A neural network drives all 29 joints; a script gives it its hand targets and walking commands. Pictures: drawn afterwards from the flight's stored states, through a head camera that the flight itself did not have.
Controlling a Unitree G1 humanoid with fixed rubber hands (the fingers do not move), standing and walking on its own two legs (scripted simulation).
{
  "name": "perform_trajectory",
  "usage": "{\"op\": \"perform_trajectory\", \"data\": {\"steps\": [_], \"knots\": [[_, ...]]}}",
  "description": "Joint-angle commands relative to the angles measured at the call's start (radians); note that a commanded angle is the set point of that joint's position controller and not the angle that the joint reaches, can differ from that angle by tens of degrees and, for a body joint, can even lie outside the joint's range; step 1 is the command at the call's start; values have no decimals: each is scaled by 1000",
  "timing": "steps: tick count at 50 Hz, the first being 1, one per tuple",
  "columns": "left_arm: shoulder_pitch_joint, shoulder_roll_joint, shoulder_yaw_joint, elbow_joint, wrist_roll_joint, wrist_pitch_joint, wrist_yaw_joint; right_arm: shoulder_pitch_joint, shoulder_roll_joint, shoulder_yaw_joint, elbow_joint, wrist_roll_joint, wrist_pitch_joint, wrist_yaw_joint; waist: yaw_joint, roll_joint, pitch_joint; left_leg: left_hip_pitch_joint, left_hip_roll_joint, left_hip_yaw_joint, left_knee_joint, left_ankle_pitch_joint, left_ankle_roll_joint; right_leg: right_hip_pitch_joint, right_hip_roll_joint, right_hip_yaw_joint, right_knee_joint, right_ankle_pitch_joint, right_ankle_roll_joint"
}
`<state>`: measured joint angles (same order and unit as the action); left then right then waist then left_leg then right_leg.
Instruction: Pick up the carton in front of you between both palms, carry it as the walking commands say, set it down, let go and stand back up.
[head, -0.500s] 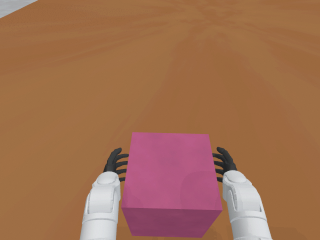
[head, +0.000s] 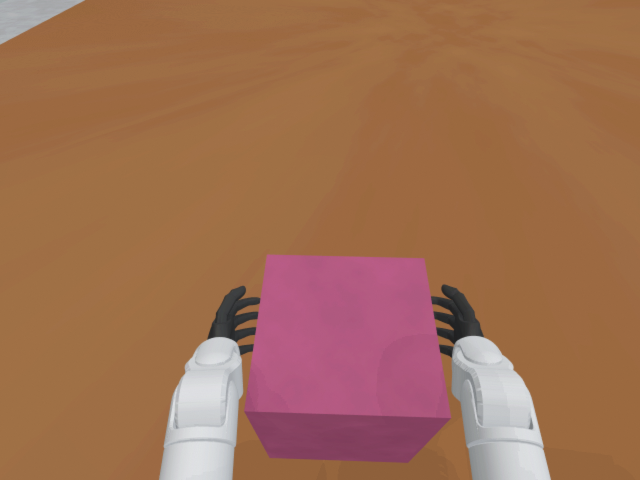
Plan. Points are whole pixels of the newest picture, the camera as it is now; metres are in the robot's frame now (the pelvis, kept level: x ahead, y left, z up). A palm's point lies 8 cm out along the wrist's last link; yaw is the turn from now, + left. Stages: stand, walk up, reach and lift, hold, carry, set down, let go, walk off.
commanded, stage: carry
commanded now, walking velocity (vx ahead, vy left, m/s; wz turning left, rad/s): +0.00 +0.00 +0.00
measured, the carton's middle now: (341, 364) +0.31 +0.00 -0.05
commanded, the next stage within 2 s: hold in 1.92 s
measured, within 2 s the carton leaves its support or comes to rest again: neither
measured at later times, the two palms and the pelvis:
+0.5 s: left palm (207, 349) +0.29 +0.17 +0.03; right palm (445, 343) +0.29 -0.13 +0.03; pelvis +0.00 +0.02 -0.01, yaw +1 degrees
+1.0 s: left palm (195, 378) +0.25 +0.18 +0.04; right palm (452, 374) +0.25 -0.12 +0.04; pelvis -0.04 +0.02 +0.00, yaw +1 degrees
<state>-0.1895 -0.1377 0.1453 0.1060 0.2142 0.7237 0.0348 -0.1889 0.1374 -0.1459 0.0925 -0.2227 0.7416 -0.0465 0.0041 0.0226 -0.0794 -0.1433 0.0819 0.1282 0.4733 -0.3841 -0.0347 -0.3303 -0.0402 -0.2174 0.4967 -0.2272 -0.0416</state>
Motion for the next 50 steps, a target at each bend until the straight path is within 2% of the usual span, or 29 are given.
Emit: {"op": "perform_trajectory", "data": {"steps": [1, 4, 11, 17, 21, 27, 37, 50], "knots": [[-397, -852, -553, -47, -232, -31, -221, -388, 855, 559, -34, 237, -40, 231, -3, -7, -347, 30, 82, -29, 38, 653, -2, 260, -138, 112, 76, 720, -9], [-387, -853, -539, -29, -221, -29, -222, -379, 855, 535, -8, 227, -41, 234, -4, -8, -344, 27, 74, -22, 52, 690, 0, 243, -130, 106, 92, 726, -4], [-430, -880, -554, -42, -235, -36, -225, -427, 880, 544, -15, 240, -50, 240, -5, -1, -319, 52, 84, -17, 40, 730, 6, 200, -117, 94, 86, 615, 14], [-424, -881, -553, -37, -233, -35, -227, -419, 882, 542, -11, 237, -49, 239, -6, 4, -321, 60, 92, -9, 48, 728, 15, 186, -120, 93, 97, 551, 15], [-435, -884, -555, -40, -235, -36, -230, -427, 887, 546, -15, 238, -50, 240, -6, 5, -308, 43, 96, -4, 47, 662, 25, 170, -122, 94, 95, 474, 15], [-460, -891, -559, -39, -242, -37, -233, -453, 895, 553, -19, 243, -51, 241, -5, -13, -286, 6, 86, -7, 21, 497, 29, 174, -134, 106, 64, 445, 15], [-471, -896, -522, 10, -222, -31, -238, -475, 904, 524, 30, 230, -46, 250, -4, -17, -240, -47, 85, -21, -33, 304, 40, 157, -135, 117, 5, 299, 20], [-496, -914, -518, 22, -225, -29, -245, -496, 922, 517, 44, 231, -45, 257, -4, -19, -235, -84, 84, -32, -53, 211, 53, 142, -135, 125, -22, 230, 26]]}}
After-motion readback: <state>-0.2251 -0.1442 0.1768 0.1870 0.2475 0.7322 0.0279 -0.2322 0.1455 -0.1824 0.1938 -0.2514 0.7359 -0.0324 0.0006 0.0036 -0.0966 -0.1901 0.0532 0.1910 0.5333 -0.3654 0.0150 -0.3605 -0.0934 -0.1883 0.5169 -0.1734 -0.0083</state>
